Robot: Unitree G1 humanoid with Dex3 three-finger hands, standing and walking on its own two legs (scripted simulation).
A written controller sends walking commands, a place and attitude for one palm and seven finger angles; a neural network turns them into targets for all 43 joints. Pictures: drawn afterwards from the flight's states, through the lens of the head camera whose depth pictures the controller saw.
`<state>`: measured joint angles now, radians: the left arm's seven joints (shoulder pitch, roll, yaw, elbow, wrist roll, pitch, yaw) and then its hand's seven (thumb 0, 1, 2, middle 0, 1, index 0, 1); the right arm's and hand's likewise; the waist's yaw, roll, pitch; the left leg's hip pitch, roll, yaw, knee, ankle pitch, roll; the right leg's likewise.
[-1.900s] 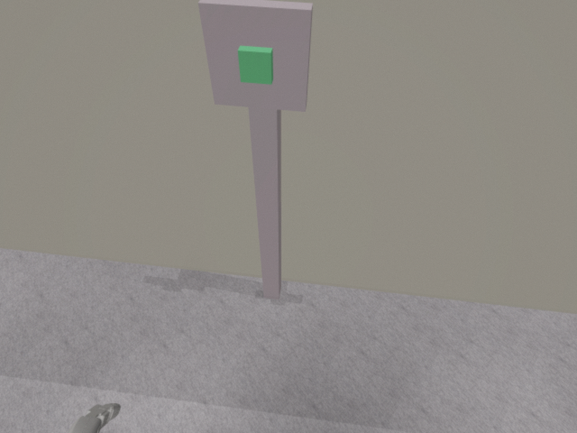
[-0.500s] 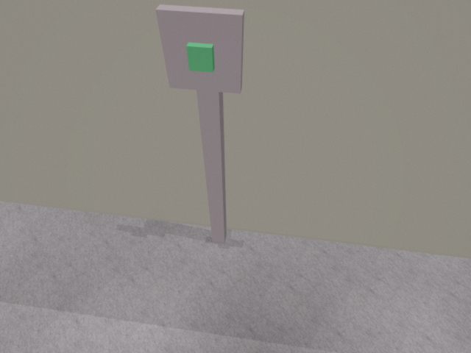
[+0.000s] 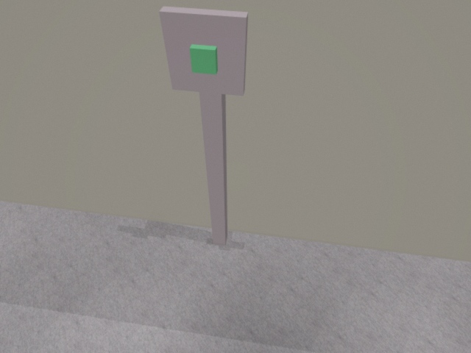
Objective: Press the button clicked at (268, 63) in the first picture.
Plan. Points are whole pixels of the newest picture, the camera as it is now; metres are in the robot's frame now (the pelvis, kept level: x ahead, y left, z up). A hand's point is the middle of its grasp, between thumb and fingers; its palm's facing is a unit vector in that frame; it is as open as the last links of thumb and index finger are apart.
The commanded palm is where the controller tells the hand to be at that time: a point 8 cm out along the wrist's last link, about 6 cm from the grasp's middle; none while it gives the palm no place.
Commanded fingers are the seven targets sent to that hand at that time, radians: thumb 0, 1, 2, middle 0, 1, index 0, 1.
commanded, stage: take the last steps up to it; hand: left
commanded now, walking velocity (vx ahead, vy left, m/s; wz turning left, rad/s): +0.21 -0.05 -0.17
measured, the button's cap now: (204, 58) +0.67 +0.11 +0.17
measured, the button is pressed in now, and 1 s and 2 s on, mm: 0 0 0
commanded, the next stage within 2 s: come to a stop and stand still in 0.42 s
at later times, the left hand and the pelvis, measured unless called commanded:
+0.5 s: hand out of the picture +0.00 +0.17 -0.20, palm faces +0.05 -0.99 -0.14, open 7.4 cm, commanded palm none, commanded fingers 0.00 0.90 0.90 -0.20 -0.30 -0.20 -0.30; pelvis +0.09 +0.02 -0.02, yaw -2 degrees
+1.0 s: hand (166, 292) +0.27 +0.18 -0.18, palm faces -0.11 -0.97 -0.23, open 7.4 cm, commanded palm none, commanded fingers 0.00 0.90 0.90 -0.20 -0.30 -0.20 -0.30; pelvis +0.16 -0.01 -0.02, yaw -6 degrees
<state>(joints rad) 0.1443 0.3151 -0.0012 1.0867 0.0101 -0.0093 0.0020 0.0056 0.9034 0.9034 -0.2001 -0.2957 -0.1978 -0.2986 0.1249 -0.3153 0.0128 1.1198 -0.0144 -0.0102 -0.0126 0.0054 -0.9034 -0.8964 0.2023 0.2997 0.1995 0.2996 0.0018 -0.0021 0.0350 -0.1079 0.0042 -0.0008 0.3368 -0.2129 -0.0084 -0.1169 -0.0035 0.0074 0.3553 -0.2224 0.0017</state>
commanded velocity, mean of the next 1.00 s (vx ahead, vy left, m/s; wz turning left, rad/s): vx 0.00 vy -0.04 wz -0.06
